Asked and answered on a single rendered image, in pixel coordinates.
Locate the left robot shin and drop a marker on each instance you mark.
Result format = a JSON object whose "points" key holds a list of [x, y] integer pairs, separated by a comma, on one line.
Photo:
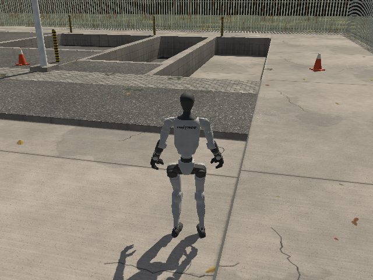
{"points": [[176, 210]]}

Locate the left robot hand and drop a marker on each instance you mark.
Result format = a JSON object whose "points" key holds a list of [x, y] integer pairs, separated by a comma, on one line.
{"points": [[159, 161]]}

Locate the robot right forearm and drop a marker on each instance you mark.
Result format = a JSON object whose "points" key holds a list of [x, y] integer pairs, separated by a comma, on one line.
{"points": [[216, 152]]}

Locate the right robot hand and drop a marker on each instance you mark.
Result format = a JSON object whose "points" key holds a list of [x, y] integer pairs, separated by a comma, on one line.
{"points": [[221, 161]]}

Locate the left robot upper arm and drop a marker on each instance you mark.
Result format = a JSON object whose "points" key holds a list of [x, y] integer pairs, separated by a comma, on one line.
{"points": [[169, 122]]}

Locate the right robot upper arm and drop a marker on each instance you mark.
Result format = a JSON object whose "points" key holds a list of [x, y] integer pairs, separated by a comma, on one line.
{"points": [[204, 123]]}

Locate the robot left forearm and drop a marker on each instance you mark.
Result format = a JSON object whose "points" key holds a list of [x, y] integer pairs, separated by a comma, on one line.
{"points": [[157, 152]]}

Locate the robot left thigh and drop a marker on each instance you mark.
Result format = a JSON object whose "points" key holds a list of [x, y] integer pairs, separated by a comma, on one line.
{"points": [[175, 179]]}

